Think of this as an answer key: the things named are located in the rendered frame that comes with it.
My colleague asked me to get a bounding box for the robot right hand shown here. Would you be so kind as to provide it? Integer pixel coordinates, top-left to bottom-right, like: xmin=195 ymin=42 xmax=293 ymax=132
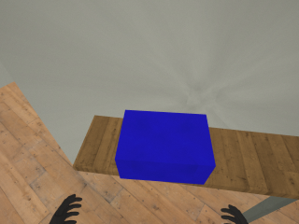
xmin=221 ymin=204 xmax=249 ymax=224

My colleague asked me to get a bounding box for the carton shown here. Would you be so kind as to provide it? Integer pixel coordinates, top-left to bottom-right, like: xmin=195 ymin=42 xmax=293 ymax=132
xmin=115 ymin=109 xmax=216 ymax=185

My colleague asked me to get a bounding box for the table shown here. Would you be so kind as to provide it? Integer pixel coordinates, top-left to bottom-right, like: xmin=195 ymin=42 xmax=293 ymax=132
xmin=72 ymin=115 xmax=299 ymax=223

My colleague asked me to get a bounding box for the robot left hand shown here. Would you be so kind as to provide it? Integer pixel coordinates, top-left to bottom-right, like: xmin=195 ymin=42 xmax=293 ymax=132
xmin=49 ymin=194 xmax=82 ymax=224

